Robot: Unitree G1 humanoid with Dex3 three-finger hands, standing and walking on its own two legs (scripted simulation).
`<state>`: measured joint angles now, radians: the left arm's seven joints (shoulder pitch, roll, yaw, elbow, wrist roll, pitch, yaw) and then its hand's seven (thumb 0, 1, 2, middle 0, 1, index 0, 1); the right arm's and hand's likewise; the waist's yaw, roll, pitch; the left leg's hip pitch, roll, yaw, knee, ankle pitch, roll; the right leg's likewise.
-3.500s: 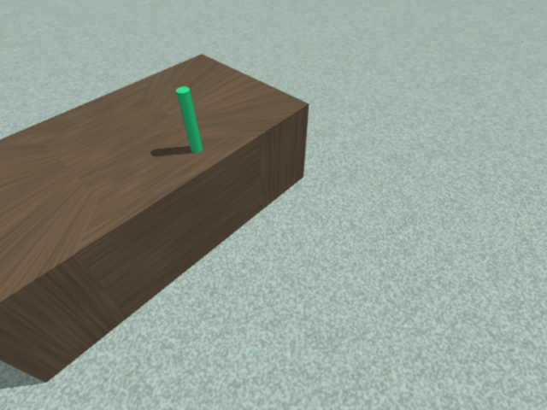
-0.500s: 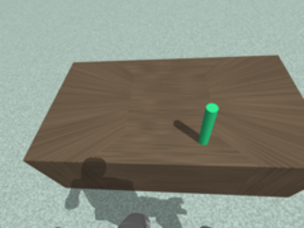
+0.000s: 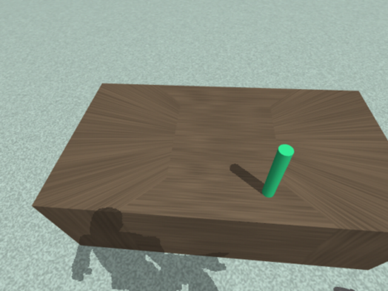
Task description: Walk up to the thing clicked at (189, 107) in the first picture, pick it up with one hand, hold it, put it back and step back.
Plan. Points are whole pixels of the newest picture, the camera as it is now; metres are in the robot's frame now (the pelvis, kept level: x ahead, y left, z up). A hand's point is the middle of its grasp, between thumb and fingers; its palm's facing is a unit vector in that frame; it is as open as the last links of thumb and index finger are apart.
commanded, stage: walk up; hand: right
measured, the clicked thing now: (275, 173) +0.50 -0.22 -0.18
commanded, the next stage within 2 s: stand in 1.20 s
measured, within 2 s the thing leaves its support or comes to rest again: neither
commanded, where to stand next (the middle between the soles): +0.08 +0.01 m, yaw -3 degrees
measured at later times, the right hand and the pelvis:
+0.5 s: hand out of the picture +0.12 -0.26 -0.12, palm faces +0.04 +0.93 -0.36, open 7.4 cm; pelvis +0.02 +0.01 +0.02, yaw -3 degrees
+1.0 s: hand out of the picture +0.10 -0.25 -0.13, palm faces +0.07 +0.94 -0.33, open 7.4 cm; pelvis +0.03 +0.01 +0.03, yaw -4 degrees
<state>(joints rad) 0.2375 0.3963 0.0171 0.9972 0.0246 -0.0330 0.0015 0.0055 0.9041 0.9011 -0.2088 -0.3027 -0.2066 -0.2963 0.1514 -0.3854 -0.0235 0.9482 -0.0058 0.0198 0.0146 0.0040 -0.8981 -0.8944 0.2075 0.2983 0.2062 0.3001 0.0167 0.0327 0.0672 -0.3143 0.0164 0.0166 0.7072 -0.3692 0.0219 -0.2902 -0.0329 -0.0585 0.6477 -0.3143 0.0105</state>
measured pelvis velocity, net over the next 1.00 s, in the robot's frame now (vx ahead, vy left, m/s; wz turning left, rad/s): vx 0.03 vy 0.01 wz -0.07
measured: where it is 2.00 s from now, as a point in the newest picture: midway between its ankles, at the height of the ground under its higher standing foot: outside the picture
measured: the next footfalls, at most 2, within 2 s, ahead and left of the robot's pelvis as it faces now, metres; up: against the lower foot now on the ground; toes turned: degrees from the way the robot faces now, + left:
none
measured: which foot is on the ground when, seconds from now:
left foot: down 0.00-1.00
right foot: down 0.00-1.00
